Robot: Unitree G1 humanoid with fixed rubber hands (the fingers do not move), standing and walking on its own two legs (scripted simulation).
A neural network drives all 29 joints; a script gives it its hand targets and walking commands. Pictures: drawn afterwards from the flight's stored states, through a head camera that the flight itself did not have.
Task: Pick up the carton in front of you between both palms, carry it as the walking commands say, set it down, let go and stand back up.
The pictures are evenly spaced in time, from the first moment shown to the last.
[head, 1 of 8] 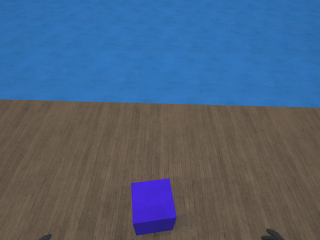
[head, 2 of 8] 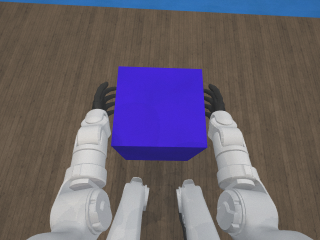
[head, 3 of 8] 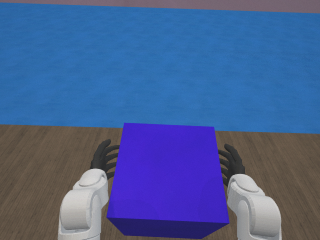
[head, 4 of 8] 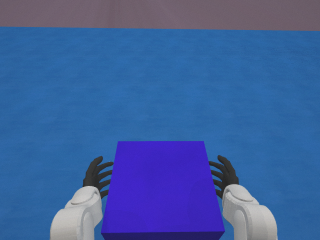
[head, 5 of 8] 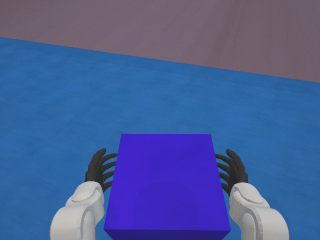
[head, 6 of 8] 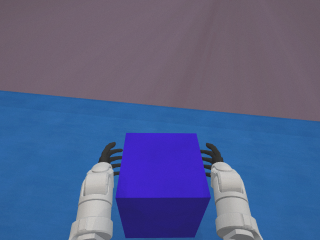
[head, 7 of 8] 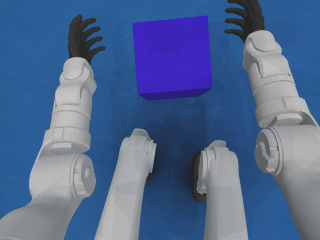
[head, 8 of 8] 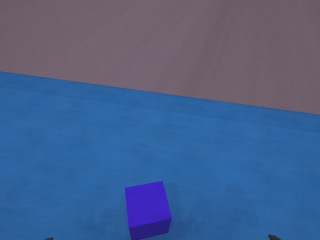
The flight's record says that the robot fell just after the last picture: no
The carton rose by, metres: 0.68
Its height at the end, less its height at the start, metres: -0.14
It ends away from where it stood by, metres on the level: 5.34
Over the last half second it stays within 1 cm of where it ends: yes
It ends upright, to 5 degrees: yes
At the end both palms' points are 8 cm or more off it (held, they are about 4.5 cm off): yes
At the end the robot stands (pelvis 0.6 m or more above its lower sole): yes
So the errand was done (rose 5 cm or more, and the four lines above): yes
